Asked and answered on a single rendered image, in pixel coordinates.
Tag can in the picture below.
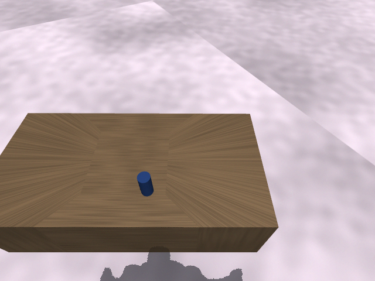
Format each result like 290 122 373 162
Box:
137 172 154 196

